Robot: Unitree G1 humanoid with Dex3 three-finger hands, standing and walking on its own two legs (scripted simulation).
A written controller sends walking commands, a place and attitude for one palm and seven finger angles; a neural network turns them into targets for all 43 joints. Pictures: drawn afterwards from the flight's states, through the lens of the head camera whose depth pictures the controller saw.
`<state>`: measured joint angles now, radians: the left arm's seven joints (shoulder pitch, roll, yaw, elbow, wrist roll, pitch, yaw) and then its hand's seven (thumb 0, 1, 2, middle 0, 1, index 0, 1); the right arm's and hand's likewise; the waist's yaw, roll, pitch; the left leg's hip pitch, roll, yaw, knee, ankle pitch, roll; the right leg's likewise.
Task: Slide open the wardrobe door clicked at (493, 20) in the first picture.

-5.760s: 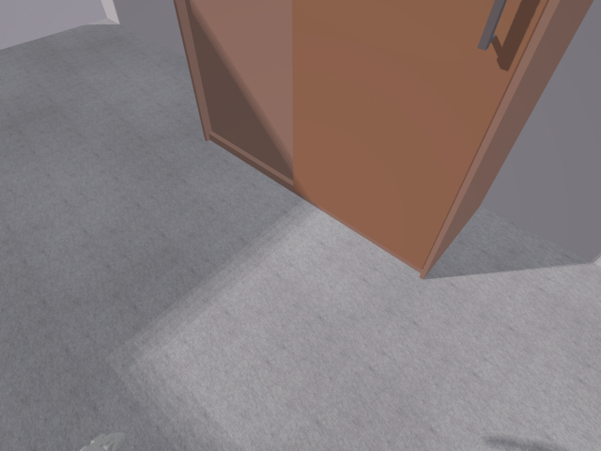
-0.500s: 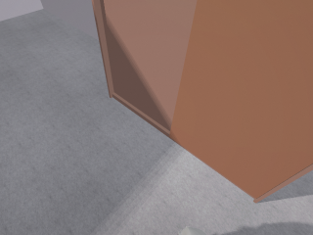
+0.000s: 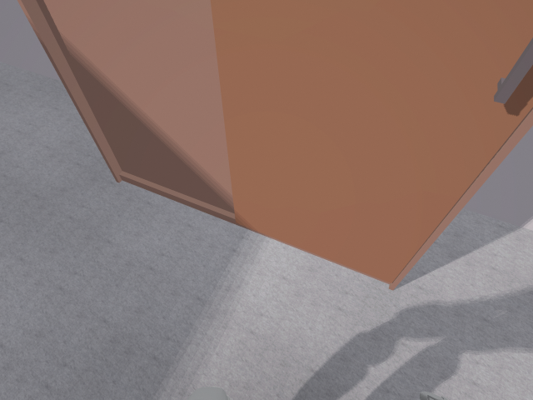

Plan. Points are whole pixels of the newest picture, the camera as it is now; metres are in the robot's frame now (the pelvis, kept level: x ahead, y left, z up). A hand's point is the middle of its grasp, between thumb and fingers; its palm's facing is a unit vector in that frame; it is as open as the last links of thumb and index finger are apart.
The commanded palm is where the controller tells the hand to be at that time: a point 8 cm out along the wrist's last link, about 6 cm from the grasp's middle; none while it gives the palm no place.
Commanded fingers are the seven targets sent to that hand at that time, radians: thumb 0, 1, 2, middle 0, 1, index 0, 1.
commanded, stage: turn to face it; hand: right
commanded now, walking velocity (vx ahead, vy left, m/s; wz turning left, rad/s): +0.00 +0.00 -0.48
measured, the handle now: out of the picture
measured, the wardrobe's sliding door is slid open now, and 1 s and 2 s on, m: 0.00 0.00 0.00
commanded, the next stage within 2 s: take the last steps up to it in 0.36 s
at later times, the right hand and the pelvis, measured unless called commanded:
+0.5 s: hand out of the picture -0.06 -0.20 -0.18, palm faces +0.29 +0.93 -0.23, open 7.4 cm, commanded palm none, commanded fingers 0.00 -0.90 -0.90 0.20 0.30 0.20 0.30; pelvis -0.03 +0.00 -0.01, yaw -14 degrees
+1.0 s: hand out of the picture +0.06 -0.19 -0.16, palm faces +0.29 +0.93 -0.22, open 7.4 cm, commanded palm none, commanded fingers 0.00 -0.90 -0.90 0.20 0.30 0.20 0.30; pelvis +0.04 +0.01 -0.01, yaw -17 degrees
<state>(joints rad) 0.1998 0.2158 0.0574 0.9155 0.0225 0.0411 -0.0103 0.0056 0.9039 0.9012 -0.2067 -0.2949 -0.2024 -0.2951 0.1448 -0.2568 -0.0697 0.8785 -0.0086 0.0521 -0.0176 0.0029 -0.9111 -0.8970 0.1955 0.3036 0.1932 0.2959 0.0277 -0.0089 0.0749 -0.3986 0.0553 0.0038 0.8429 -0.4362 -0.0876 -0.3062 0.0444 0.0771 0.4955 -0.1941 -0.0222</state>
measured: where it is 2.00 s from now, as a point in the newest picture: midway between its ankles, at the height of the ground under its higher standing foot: (292, 399)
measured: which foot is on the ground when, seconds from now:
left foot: up 0.00-0.06, down 0.08-0.48, up 0.50-0.94, down 0.96-1.00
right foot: down 0.00-0.08, up 0.10-0.46, down 0.48-0.96, up 0.98-1.00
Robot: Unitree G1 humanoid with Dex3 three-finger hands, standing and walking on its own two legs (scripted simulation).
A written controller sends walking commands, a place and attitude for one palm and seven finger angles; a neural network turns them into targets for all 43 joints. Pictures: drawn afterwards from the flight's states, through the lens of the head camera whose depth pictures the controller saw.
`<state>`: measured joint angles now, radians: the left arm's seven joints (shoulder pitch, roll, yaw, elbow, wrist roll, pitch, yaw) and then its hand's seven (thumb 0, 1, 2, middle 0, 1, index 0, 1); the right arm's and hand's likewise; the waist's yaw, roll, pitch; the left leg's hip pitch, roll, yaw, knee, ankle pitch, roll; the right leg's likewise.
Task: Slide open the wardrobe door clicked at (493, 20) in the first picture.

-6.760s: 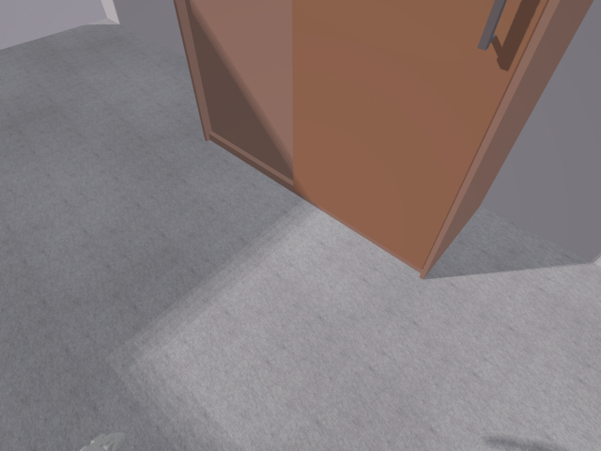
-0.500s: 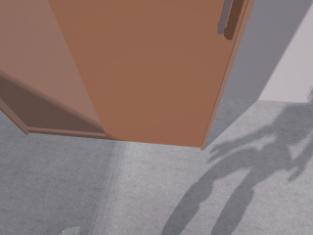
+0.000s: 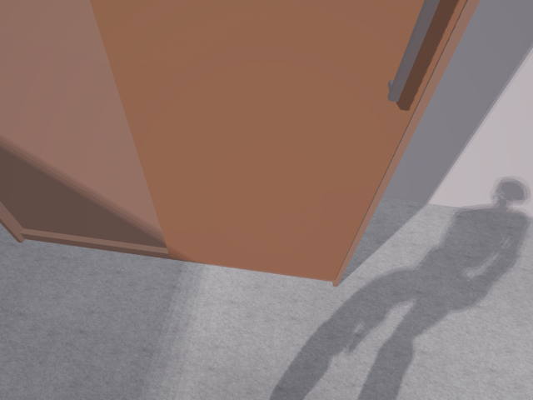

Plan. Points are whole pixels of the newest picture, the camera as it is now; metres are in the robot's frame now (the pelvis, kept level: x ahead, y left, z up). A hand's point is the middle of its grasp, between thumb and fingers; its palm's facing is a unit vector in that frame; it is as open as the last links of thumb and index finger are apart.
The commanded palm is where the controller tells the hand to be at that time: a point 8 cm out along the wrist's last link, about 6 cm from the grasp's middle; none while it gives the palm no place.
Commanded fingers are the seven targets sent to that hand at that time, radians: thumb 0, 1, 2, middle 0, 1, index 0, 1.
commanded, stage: take the last steps up to it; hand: right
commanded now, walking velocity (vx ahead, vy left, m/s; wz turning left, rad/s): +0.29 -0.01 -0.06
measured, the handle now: (414, 34) +0.67 -0.19 +0.26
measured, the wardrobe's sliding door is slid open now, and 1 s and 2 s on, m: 0.00 0.00 0.00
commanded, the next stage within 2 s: come to a stop and stand still in 0.38 s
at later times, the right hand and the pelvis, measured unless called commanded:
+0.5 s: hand out of the picture +0.07 -0.19 -0.18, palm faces +0.11 +0.98 -0.14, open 7.4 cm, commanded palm none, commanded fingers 0.00 -0.90 -0.90 0.20 0.30 0.20 0.30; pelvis +0.16 -0.04 +0.00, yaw +0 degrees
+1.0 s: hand (386, 342) +0.28 -0.21 -0.16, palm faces +0.04 +0.97 -0.24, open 7.4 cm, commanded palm none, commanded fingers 0.00 -0.90 -0.90 0.20 0.30 0.20 0.30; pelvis +0.19 -0.03 +0.00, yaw -1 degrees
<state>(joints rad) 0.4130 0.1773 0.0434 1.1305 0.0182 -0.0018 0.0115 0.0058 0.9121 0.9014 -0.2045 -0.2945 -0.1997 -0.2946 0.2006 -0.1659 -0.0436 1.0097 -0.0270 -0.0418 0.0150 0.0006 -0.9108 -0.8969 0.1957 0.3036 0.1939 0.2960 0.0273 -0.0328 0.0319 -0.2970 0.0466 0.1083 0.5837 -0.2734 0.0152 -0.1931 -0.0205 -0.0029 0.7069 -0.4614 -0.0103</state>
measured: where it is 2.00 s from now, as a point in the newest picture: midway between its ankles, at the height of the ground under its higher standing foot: outside the picture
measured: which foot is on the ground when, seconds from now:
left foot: down 0.00-0.42, up 0.44-0.70, down 0.72-1.00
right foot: up 0.00-0.40, down 0.42-0.76, up 0.78-1.00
